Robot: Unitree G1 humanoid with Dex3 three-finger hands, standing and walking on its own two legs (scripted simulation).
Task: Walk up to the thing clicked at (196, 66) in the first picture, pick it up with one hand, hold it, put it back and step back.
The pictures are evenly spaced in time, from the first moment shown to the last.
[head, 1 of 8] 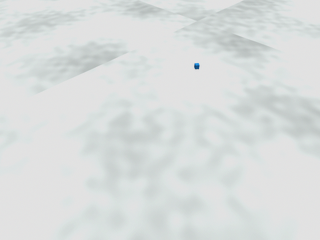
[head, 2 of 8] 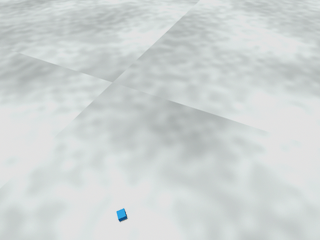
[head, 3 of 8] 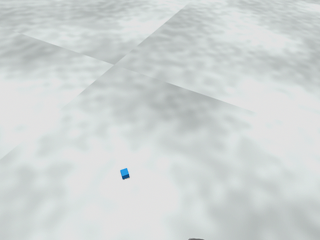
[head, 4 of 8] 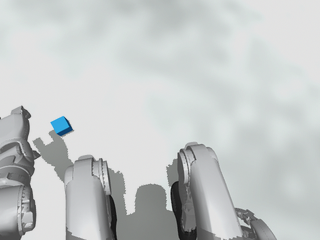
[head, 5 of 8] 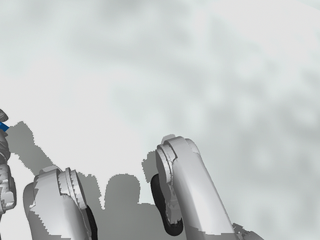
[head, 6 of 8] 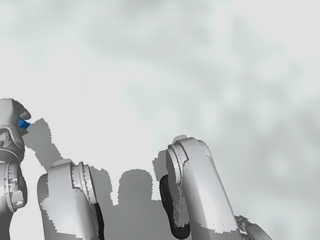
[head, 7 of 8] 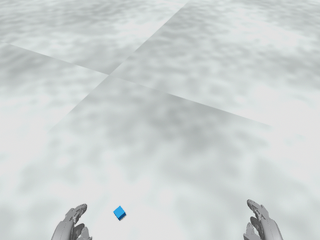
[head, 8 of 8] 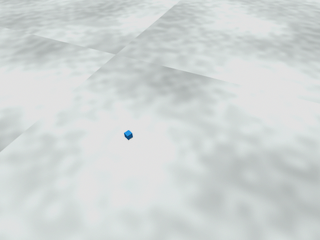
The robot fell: no
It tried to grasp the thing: yes
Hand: left
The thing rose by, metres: 0.69
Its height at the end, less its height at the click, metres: +0.00
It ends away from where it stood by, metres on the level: 0.01
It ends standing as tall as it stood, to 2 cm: yes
